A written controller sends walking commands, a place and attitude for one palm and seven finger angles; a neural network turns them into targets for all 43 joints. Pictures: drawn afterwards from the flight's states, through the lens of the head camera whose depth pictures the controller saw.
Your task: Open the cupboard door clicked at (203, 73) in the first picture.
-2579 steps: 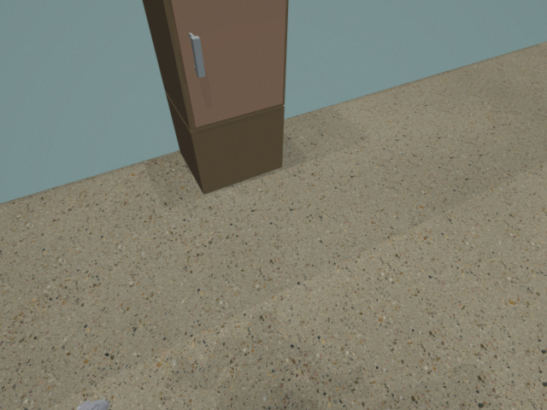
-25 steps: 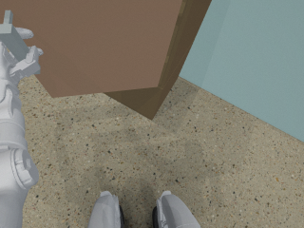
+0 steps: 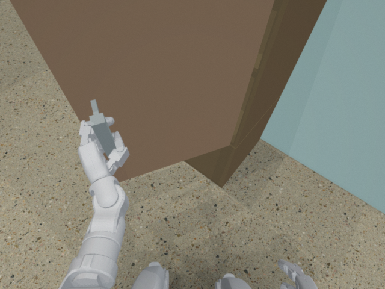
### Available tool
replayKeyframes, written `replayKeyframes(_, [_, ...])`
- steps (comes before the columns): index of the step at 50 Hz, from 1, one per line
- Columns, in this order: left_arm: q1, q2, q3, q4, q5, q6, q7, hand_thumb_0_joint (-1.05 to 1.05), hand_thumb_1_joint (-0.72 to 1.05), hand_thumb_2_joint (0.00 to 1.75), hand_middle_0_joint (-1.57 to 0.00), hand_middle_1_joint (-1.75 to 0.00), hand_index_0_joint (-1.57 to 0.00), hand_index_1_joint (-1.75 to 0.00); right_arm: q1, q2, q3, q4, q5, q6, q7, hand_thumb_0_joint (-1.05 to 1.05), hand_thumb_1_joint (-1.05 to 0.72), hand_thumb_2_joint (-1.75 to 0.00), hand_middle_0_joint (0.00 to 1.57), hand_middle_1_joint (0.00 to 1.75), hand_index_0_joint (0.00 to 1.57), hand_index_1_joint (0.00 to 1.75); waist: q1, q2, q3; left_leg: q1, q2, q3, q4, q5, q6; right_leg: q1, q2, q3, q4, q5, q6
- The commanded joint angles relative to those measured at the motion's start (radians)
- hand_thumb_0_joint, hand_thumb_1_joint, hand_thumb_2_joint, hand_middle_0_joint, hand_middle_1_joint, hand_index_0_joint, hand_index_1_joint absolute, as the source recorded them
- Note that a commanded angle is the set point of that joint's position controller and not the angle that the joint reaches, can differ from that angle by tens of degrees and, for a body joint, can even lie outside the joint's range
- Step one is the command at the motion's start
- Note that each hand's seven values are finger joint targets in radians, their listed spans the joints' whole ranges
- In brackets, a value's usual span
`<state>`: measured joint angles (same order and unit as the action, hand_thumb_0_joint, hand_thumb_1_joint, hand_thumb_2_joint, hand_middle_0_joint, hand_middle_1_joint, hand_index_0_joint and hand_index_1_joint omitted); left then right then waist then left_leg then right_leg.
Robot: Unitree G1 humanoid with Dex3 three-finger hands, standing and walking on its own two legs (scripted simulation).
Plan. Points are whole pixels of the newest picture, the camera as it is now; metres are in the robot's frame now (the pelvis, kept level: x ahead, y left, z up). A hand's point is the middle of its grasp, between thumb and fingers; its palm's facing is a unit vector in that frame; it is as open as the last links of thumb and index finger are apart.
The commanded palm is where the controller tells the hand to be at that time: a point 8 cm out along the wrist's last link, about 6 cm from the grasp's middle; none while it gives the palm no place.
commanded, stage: pull the door open along its arc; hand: left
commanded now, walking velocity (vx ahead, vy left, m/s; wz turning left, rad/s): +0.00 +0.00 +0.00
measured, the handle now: (104, 131) +0.43 +0.21 +0.04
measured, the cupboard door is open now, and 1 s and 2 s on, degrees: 61 79 81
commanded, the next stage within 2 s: open thumb and fingers to let go in 0.32 s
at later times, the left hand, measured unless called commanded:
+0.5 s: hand (155, 193) +0.30 +0.08 +0.04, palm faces +0.47 -0.88 +0.00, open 6.4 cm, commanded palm +0.26 +0.13 +0.04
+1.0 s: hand (155, 186) +0.31 +0.09 +0.04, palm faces +0.45 -0.89 -0.01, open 13.4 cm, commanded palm +0.26 +0.13 +0.04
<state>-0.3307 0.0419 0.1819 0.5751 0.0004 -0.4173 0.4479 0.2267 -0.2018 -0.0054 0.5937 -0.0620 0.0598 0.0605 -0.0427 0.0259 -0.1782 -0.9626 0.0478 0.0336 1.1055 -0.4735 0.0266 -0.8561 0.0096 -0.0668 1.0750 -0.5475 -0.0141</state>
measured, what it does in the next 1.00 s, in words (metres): stands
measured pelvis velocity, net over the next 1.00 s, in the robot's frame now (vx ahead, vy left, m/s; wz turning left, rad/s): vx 0.00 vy -0.04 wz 0.05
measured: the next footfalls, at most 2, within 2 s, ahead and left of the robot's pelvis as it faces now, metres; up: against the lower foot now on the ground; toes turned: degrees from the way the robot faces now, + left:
none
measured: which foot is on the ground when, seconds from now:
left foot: down 0.00-1.00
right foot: down 0.00-1.00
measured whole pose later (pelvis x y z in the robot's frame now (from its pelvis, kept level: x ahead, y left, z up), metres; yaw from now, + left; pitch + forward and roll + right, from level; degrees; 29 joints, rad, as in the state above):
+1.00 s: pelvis +0.00 -0.04 +0.00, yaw +3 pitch +15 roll +0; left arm 0.00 -0.06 -0.08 0.34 0.05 -0.43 0.53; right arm 0.21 -0.20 -0.02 0.61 -0.07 0.02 0.02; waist 0.00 0.03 -0.17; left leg -0.89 0.03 0.00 1.06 -0.45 -0.02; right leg -0.79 0.00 -0.10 1.09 -0.57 -0.06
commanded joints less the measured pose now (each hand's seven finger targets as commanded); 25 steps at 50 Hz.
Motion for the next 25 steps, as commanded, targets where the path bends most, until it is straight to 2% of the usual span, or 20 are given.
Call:
replayKeyframes(1, [-0.243,0.055,-0.089,-0.255,0.055,-0.101,0.029,0.00,0.90,0.90,-0.40,-1.35,-0.40,-1.35,0.060,-0.142,-0.059,-0.077,-0.011,-0.034,-0.020,0.00,-0.90,-0.90,0.20,0.30,0.20,0.30,-0.018,-0.020,-0.320,0.348,-0.026,-0.061,-0.141,0.302,-0.018,0.116,0.033,0.006,-0.143,0.377,-0.009])
replayKeyframes(2, [-0.205,0.039,-0.107,-0.259,0.062,-0.106,0.029,0.00,0.90,0.90,-0.40,-1.35,-0.40,-1.35,0.046,-0.137,-0.059,-0.079,-0.011,-0.036,-0.021,0.00,-0.90,-0.90,0.20,0.30,0.20,0.30,-0.006,0.001,-0.327,0.356,-0.028,-0.057,-0.145,0.300,-0.019,0.121,0.029,0.007,-0.144,0.377,-0.011])
replayKeyframes(3, [-0.187,0.016,-0.134,-0.276,0.061,-0.110,0.027,0.00,0.90,0.90,-0.40,-1.35,-0.40,-1.35,0.033,-0.132,-0.056,-0.079,-0.010,-0.040,-0.021,0.00,-0.90,-0.90,0.20,0.30,0.20,0.30,-0.008,0.011,-0.319,0.361,-0.030,-0.054,-0.146,0.296,-0.017,0.125,0.027,0.007,-0.149,0.378,-0.012])
replayKeyframes(6, [-0.105,-0.010,-0.171,-0.319,0.055,-0.115,0.025,0.00,0.90,0.90,-0.40,-1.35,-0.40,-1.35,0.013,-0.125,-0.054,-0.091,-0.010,-0.054,-0.023,0.00,-0.90,-0.90,0.20,0.30,0.20,0.30,-0.001,-0.027,-0.312,0.344,-0.035,-0.049,-0.146,0.278,-0.011,0.160,0.023,0.016,-0.164,0.382,-0.011])
replayKeyframes(8, [-0.045,-0.050,-0.212,-0.357,0.050,-0.116,0.028,0.00,0.90,0.90,-0.40,-1.35,-0.40,-1.35,-0.007,-0.115,-0.054,-0.096,-0.008,-0.062,-0.024,0.00,-0.90,-0.90,0.20,0.30,0.20,0.30,0.008,-0.020,-0.303,0.346,-0.037,-0.044,-0.151,0.278,-0.012,0.175,0.017,0.017,-0.168,0.389,-0.010])
replayKeyframes(10, [0.009,-0.073,-0.241,-0.374,0.050,-0.110,0.035,0.00,0.90,0.90,-0.40,-1.35,-0.40,-1.35,-0.024,-0.112,-0.051,-0.105,-0.006,-0.068,-0.022,0.00,-0.90,-0.90,0.20,0.30,0.20,0.30,0.009,-0.033,-0.265,0.329,-0.040,-0.044,-0.158,0.251,-0.011,0.172,0.013,0.017,-0.177,0.362,-0.010])
replayKeyframes(12, [0.026,-0.082,-0.260,-0.407,0.055,-0.108,0.050,0.00,0.90,0.90,-0.40,-1.35,-0.40,-1.35,-0.039,-0.109,-0.051,-0.111,-0.008,-0.075,-0.025,0.00,-0.90,-0.90,0.20,0.30,0.20,0.30,0.008,-0.050,-0.252,0.315,-0.042,-0.045,-0.157,0.227,-0.008,0.171,0.007,0.025,-0.186,0.337,-0.008])
replayKeyframes(15, [0.108,-0.105,-0.291,-0.437,0.068,-0.101,0.069,0.00,0.90,0.90,-0.40,-1.35,-0.40,-1.35,-0.055,-0.103,-0.049,-0.121,-0.008,-0.087,-0.025,0.00,-0.90,-0.90,0.20,0.30,0.20,0.30,0.014,-0.065,-0.235,0.302,-0.046,-0.041,-0.155,0.209,-0.006,0.178,-0.002,0.036,-0.196,0.319,-0.007])
replayKeyframes(16, [0.161,-0.104,-0.291,-0.444,0.074,-0.094,0.073,0.00,0.90,0.90,-0.40,-1.35,-0.40,-1.35,-0.053,-0.102,-0.049,-0.130,-0.009,-0.090,-0.026,0.00,-0.90,-0.90,0.20,0.30,0.20,0.30,0.022,-0.087,-0.237,0.293,-0.047,-0.042,-0.153,0.211,-0.005,0.191,-0.002,0.040,-0.198,0.322,-0.007])
replayKeyframes(17, [0.186,-0.125,-0.315,-0.469,0.079,-0.093,0.075,0.00,0.90,0.90,-0.40,-1.35,-0.40,-1.35,-0.063,-0.097,-0.048,-0.134,-0.008,-0.094,-0.026,0.00,-0.90,-0.90,0.20,0.30,0.20,0.30,0.025,-0.071,-0.249,0.300,-0.049,-0.038,-0.152,0.219,-0.005,0.197,-0.007,0.043,-0.195,0.336,-0.007])
replayKeyframes(18, [0.224,-0.130,-0.324,-0.481,0.081,-0.086,0.076,0.00,0.90,0.90,-0.40,-1.35,-0.40,-1.35,-0.066,-0.093,-0.046,-0.140,-0.009,-0.099,-0.026,0.00,-0.90,-0.90,0.20,0.30,0.20,0.30,0.027,-0.081,-0.237,0.296,-0.049,-0.037,-0.152,0.218,-0.006,0.203,-0.010,0.047,-0.201,0.344,-0.005])
replayKeyframes(20, [0.142,-0.106,-0.314,-0.500,0.091,-0.086,0.089,0.00,0.90,0.90,-0.40,-1.35,-0.40,-1.35,-0.068,-0.094,-0.044,-0.131,-0.012,-0.101,-0.035,0.00,-0.90,-0.90,0.20,0.30,0.20,0.30,0.006,-0.088,-0.207,0.277,-0.051,-0.041,-0.138,0.195,-0.004,0.177,-0.019,0.063,-0.209,0.325,0.002])
replayKeyframes(21, [0.053,-0.049,-0.272,-0.492,0.104,-0.090,0.104,0.00,0.90,0.90,-0.40,-1.35,-0.40,-1.35,-0.064,-0.097,-0.041,-0.117,-0.015,-0.099,-0.044,0.00,-0.90,-0.90,0.20,0.30,0.20,0.30,-0.009,-0.094,-0.181,0.251,-0.050,-0.046,-0.126,0.172,-0.002,0.156,-0.024,0.077,-0.216,0.285,0.003])
replayKeyframes(23, [0.062,-0.059,-0.260,-0.455,0.108,-0.098,0.112,0.00,0.76,0.84,-0.39,-1.34,-0.39,-1.34,-0.079,-0.086,-0.040,-0.112,-0.020,-0.099,-0.053,0.00,-0.90,-0.90,0.20,0.30,0.20,0.30,0.005,-0.095,-0.194,0.236,-0.057,-0.044,-0.117,0.151,-0.003,0.161,-0.033,0.096,-0.222,0.255,0.007])
replayKeyframes(25, [0.056,-0.070,-0.265,-0.442,0.102,-0.105,0.106,0.00,0.62,0.78,-0.38,-1.32,-0.38,-1.32,-0.085,-0.083,-0.039,-0.107,-0.018,-0.099,-0.056,0.00,-0.90,-0.90,0.20,0.30,0.20,0.30,0.006,-0.090,-0.210,0.239,-0.059,-0.042,-0.114,0.148,-0.004,0.163,-0.036,0.100,-0.223,0.252,0.007])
